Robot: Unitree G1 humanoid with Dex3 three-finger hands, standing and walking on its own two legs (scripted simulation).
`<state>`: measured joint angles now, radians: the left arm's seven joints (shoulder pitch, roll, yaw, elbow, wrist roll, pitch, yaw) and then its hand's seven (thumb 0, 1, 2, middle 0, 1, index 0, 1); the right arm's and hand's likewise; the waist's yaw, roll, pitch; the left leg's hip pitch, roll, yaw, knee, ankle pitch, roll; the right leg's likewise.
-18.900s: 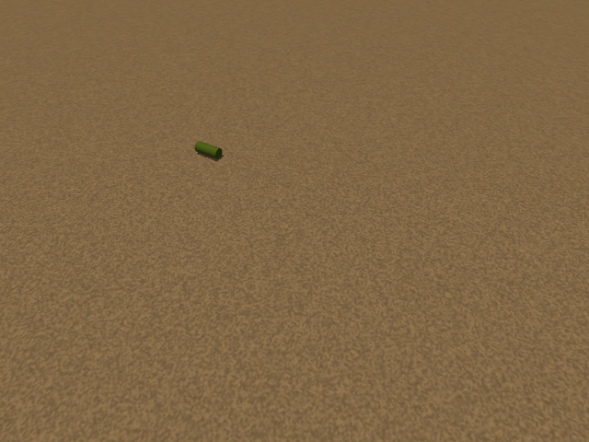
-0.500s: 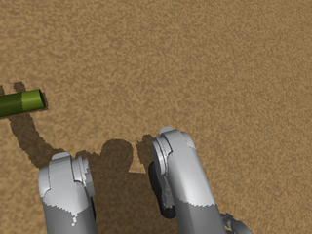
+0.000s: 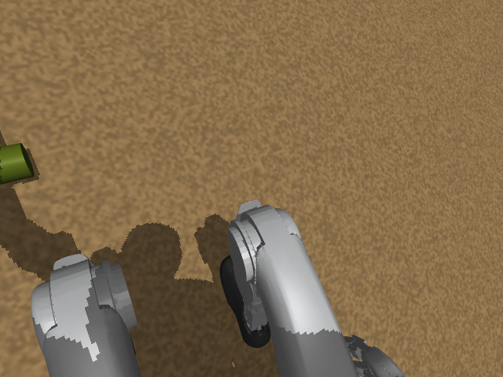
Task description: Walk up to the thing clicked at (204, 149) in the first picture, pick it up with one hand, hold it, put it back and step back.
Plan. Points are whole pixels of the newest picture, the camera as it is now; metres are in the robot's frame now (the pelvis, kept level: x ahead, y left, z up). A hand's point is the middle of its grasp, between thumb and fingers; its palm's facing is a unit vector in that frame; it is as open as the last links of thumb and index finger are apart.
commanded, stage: rest palm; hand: left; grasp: from above
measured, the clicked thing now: out of the picture +0.48 +0.30 -0.28
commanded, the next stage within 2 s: close in 0.90 s
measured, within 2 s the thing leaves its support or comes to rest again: neither
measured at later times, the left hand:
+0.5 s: hand out of the picture +0.48 +0.30 -0.24, palm faces -0.44 -0.15 -0.89, open 14.2 cm
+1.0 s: hand out of the picture +0.47 +0.29 -0.26, palm faces -0.44 -0.14 -0.89, open 13.9 cm
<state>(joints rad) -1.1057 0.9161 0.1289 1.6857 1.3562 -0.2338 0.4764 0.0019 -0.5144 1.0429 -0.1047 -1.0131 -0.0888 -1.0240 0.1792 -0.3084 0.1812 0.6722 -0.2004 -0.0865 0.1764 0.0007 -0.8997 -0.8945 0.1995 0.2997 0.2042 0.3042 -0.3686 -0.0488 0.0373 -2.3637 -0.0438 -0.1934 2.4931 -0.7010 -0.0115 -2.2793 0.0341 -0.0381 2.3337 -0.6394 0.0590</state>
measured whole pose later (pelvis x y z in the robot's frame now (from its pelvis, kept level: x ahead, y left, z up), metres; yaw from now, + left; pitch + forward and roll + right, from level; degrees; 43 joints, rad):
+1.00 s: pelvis +0.00 +0.01 -0.01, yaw -4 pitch +28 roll -16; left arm -1.10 1.02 0.12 1.80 1.35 -0.23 0.62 0.00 -0.48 1.00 -0.13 -0.95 -0.11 -0.97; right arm 0.12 -0.33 0.30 0.65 -0.28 -0.23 0.28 0.00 -0.91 -0.90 0.20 0.30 0.20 0.30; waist -0.42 -0.12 0.14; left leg -2.35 -0.03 -0.26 2.58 -0.74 0.00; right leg -2.25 0.06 -0.10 2.36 -0.64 0.08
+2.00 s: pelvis +0.00 +0.01 -0.01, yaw -5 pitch +28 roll -17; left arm -1.10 1.05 0.11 1.78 1.31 -0.22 0.62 0.00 0.20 0.46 -0.62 -0.59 -0.64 -0.57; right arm 0.12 -0.36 0.32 0.64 -0.27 -0.25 0.28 0.00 -0.90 -0.90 0.20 0.30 0.20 0.30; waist -0.42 -0.14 0.17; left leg -2.33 -0.02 -0.27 2.56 -0.74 0.00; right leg -2.22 0.05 -0.11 2.32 -0.62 0.08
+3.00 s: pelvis +0.00 +0.01 +0.00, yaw -5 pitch +30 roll -17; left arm -1.05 1.02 0.16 1.64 1.30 -0.19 0.54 0.01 0.21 0.20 -0.86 -0.31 -0.89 -0.27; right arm 0.16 -0.36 0.28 0.64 -0.25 -0.21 0.27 0.00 -0.91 -0.90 0.20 0.30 0.20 0.30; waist -0.39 -0.11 0.13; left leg -2.35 -0.02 -0.26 2.55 -0.74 0.00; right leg -2.25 0.04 -0.11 2.32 -0.63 0.06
